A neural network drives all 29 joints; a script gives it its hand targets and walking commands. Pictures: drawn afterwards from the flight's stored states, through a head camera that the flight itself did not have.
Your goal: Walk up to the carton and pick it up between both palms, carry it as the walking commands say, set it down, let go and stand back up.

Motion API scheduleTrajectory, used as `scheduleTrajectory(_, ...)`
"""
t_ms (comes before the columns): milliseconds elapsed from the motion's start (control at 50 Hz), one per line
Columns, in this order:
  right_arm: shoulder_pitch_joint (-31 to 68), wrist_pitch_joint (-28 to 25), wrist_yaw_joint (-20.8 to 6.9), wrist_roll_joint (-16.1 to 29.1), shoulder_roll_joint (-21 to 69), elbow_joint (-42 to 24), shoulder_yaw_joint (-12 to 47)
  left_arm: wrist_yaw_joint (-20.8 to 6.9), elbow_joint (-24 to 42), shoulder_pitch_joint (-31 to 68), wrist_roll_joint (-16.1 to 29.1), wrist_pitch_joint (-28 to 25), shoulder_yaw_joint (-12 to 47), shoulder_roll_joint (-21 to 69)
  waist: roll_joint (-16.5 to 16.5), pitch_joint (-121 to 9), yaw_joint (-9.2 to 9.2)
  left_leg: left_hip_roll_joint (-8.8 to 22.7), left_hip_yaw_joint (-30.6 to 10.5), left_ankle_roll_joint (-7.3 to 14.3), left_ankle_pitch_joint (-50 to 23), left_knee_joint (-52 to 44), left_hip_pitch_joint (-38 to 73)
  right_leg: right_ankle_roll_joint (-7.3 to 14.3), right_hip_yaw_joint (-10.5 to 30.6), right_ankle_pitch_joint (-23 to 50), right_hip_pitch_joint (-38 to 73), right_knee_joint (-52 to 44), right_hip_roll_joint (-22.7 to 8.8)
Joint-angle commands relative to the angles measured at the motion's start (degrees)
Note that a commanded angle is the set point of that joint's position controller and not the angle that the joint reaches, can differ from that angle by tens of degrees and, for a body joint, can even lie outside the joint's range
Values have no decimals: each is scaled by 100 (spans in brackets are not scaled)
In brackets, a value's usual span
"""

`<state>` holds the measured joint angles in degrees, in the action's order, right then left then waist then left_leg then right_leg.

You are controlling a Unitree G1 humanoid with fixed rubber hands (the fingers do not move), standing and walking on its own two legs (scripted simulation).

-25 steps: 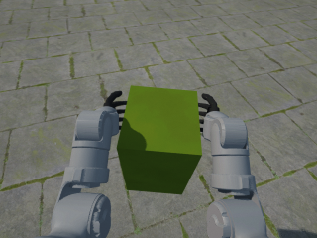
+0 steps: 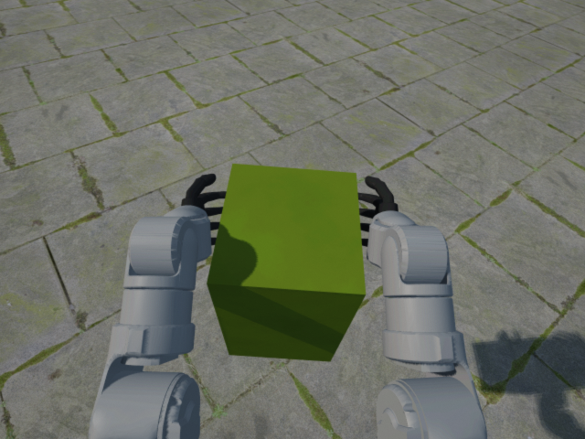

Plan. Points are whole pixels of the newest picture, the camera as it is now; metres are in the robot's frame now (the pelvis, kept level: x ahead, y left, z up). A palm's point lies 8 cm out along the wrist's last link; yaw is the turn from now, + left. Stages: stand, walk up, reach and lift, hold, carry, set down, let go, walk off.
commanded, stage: carry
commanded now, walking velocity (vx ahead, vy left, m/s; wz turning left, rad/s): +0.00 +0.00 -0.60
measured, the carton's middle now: (286, 272) +0.34 +0.04 +0.05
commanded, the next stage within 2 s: none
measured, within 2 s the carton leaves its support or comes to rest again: neither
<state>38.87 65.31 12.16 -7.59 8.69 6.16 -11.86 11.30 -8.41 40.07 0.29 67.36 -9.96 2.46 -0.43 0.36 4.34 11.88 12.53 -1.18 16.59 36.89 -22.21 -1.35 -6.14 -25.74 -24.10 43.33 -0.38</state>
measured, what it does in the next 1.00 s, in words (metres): walks backwards, turning right: right foot, then left foot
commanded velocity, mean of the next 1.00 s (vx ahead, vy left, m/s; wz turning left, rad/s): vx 0.00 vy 0.00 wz -0.60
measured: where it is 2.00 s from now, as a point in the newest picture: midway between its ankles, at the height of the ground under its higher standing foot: outside the picture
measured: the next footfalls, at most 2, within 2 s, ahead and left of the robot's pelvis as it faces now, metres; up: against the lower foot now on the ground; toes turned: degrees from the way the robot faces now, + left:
right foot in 0.04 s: +0.04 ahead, -0.13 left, +0.00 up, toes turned -7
left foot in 0.36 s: +0.01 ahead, +0.11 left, +0.00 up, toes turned -5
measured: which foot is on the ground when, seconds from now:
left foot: down 0.00-0.06, up 0.08-0.34, down 0.36-0.68, up 0.70-0.96, down 0.98-1.00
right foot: up 0.00-0.02, down 0.04-0.38, up 0.40-0.64, down 0.66-0.98, up 1.00-1.00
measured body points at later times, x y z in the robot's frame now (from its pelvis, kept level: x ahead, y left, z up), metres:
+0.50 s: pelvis -0.08 +0.01 +0.00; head -0.04 +0.02 +0.45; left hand +0.31 +0.04 +0.09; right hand +0.25 -0.20 +0.10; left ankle -0.03 +0.11 -0.73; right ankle -0.07 -0.11 -0.68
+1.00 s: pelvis -0.16 +0.02 -0.01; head -0.13 +0.02 +0.44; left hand +0.21 -0.10 +0.09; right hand +0.07 -0.31 +0.11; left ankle -0.08 +0.10 -0.73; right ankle -0.15 -0.12 -0.73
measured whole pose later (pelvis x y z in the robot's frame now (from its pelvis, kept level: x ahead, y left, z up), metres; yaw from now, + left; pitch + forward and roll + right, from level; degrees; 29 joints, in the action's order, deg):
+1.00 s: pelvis -0.16 +0.02 -0.01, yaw -34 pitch +4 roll +0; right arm 39.5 63.1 11.0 -3.2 5.5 10.0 -12.4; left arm 11.5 -5.9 37.4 -7.1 66.1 -12.9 9.0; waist 3.4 -1.6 -3.4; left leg 2.8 6.7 -2.3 17.4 36.8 -23.5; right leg 0.5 3.5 -9.5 -29.9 35.2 2.3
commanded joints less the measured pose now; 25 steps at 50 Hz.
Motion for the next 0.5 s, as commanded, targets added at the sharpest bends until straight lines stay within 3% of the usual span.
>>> scheduleTrajectory(0,3074,2,-1247,2050,5333,-5,3151,-1384,-149,3521,2217,-25,3420,6421,-1266,-2535,-423,953,-316,236,-2832,-34,1860,48,-225,1043,412,-1615,208)
scheduleTrajectory(20,3038,13,-1261,2017,5390,35,3109,-1438,-276,3474,2158,-13,3311,6439,-854,-2586,-416,846,-183,-67,-2244,413,1349,143,250,1645,1025,-2065,-144)
scheduleTrajectory(40,3541,-16,-1276,2088,5366,-52,3131,-1482,-310,3795,2174,-43,3305,6384,151,-2629,-444,492,-102,-410,-810,1047,179,459,1472,3929,1831,-1891,-1069)
scheduleTrajectory(60,4427,-40,-1304,2347,5504,-324,3274,-1452,-244,4230,2212,-159,3253,6314,1807,-2592,-329,-324,-143,-638,1858,1682,-1015,1208,2835,6388,2274,-1574,-2027)
scheduleTrajectory(80,4472,2,-1290,2404,5646,14,3304,-1425,-257,4264,2151,-125,3105,6302,1508,-2649,-335,-337,-649,-621,2137,2243,-1333,1326,2620,6710,2567,-1437,-1877)
scheduleTrajectory(100,3811,56,-1335,2437,5814,241,3229,-1388,-308,3606,1914,-85,2911,6350,1119,-2718,-374,-398,-804,-592,1877,2424,-1408,1259,2341,6205,2565,-1422,-1739)
scheduleTrajectory(120,4347,19,-1375,2614,5868,97,3366,-1342,-58,4052,1886,-135,2968,6335,887,-2695,-376,-432,-883,-551,1568,2408,-1531,1146,2179,5853,2653,-1386,-1637)
scheduleTrajectory(180,4529,16,-1421,2942,5988,145,3420,-1171,288,4240,1698,-211,2759,6135,958,-2753,-363,-586,-845,-529,1077,1876,-1221,1057,1834,4974,2360,-1450,-1422)
scheduleTrajectory(260,3895,44,-1469,2877,6005,347,3326,-1081,253,3562,1335,-200,2540,6006,1064,-2941,-309,-803,-825,-448,1030,949,-723,1057,2035,4917,2391,-1421,-1378)
scheduleTrajectory(320,3693,29,-1527,2784,6074,329,3352,-1115,406,3494,1310,-202,2696,6037,998,-2981,-382,-892,-698,-375,398,-362,276,782,1918,4326,1832,-1272,-1042)
scheduleTrajectory(340,3726,16,-1548,2767,6076,273,3369,-1131,476,3518,1356,-203,2803,6055,812,-3027,-406,-655,-839,-275,-94,-941,1038,569,1738,3711,1219,-1117,-832)
scheduleTrajectory(360,3725,-1,-1560,2744,5975,242,3353,-1153,531,3519,1409,-188,2893,6089,-17,-2957,-383,122,-1676,60,-582,-1336,1761,276,1323,2450,249,-629,-383)
scheduleTrajectory(380,3512,-49,-1561,2585,5907,343,3283,-1188,641,3792,1522,-155,3050,6178,-1636,-2625,-419,1408,-2783,733,-1586,-1584,1866,105,508,117,-859,458,219)
scheduleTrajectory(400,3296,-48,-1561,2473,5942,288,3268,-1217,487,3730,1612,-148,3241,6264,-1524,-2513,-458,1841,-2821,1129,-2390,-1510,1776,181,518,-752,-1112,1573,-47)
scheduleTrajectory(420,3588,-78,-1538,2512,5855,105,3348,-1247,542,4021,1784,-195,3391,6285,-921,-2426,-448,1661,-2418,1118,-2582,-1417,1708,188,611,-586,-1129,1869,-197)
scheduleTrajectory(440,3488,-99,-1495,2434,5785,-64,3369,-1283,510,3866,1890,-189,3459,6377,-654,-2357,-434,1451,-1924,952,-2411,-1407,1602,150,528,-389,-1027,1795,-277)
scheduleTrajectory(480,3528,-114,-1401,2312,5658,-439,3451,-1319,612,3926,2130,-177,3680,6431,-1016,-2327,-458,1019,-1098,712,-2489,-1132,1703,-2,214,-225,-801,1253,-213)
